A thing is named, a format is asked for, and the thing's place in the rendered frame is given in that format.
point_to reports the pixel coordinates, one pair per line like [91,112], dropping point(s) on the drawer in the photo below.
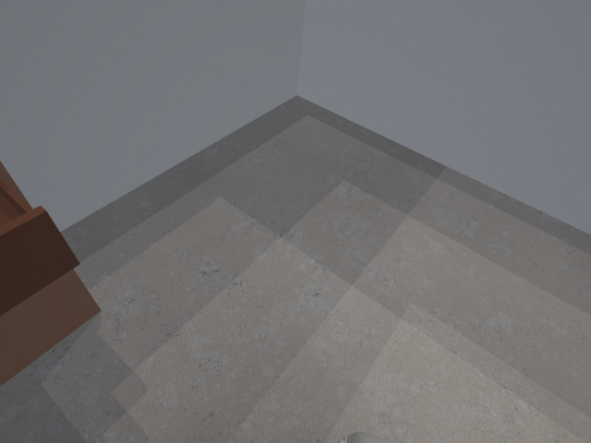
[33,253]

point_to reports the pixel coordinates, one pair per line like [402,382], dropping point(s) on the cabinet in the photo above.
[37,324]

